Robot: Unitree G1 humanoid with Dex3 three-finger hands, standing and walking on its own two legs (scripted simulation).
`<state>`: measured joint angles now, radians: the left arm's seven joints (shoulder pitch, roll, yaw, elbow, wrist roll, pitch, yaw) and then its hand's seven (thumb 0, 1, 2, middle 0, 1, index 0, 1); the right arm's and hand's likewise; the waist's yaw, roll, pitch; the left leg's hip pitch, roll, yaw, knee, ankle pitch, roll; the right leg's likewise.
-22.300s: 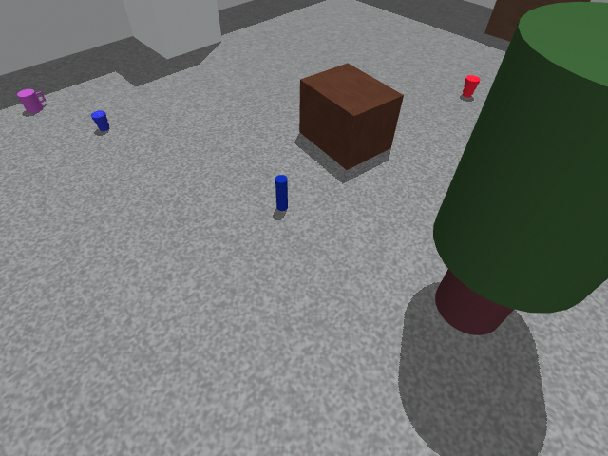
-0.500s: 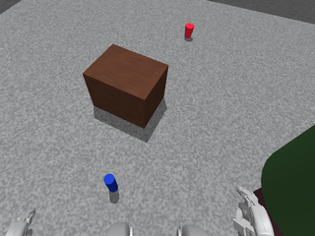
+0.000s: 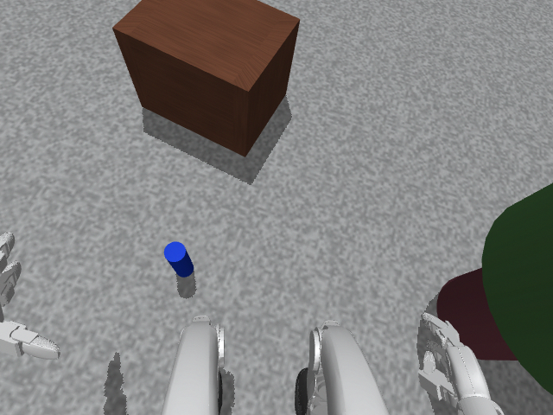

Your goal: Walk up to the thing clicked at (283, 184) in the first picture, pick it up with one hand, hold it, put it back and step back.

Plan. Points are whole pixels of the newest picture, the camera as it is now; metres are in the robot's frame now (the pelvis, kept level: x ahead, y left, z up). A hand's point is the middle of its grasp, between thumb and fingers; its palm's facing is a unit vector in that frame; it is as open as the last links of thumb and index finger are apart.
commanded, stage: go down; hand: left
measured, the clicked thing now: (180, 260) +0.45 +0.22 -0.49
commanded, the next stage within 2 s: approach in 1.54 s
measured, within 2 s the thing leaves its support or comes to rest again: neither
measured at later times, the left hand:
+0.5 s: hand (39, 274) +0.33 +0.37 -0.14, palm faces +0.13 -0.98 -0.14, open 17.3 cm
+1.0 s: hand (43, 260) +0.36 +0.39 -0.17, palm faces +0.13 -0.99 -0.11, open 17.5 cm
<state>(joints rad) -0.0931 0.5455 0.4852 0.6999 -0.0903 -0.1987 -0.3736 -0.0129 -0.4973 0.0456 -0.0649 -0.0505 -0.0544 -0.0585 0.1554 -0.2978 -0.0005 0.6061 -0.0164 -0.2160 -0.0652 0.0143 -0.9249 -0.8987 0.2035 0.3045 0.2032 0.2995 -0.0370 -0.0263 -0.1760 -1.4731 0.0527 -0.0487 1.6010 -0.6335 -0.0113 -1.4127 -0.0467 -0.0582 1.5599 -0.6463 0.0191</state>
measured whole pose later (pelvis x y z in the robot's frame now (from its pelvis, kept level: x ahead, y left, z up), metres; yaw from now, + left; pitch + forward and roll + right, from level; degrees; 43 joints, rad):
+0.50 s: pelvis -0.04 +0.00 -0.10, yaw -3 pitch +33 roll -6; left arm -0.42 0.74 0.70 0.98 -0.14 -0.35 -0.59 -0.01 -0.48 0.05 -0.05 -0.06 -0.05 -0.06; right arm 0.13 -0.32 0.07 0.66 -0.03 -0.18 -0.05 0.01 -0.91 -0.90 0.21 0.30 0.20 0.30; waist -0.06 -0.03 -0.15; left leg -1.88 0.06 -0.09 1.95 -0.66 -0.01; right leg -1.80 -0.03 -0.07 1.88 -0.66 0.02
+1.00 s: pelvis -0.05 +0.00 -0.17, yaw -4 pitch +33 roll -7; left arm -0.57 0.87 0.78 1.06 -0.15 -0.36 -0.68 -0.02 -0.52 0.05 -0.05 -0.04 -0.03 -0.05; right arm 0.11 -0.34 0.11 0.67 -0.05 -0.18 -0.03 0.01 -0.92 -0.90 0.21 0.30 0.21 0.30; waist -0.08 -0.04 -0.11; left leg -2.06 0.05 -0.12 2.15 -0.67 -0.01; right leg -1.98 -0.03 -0.08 2.09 -0.68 0.02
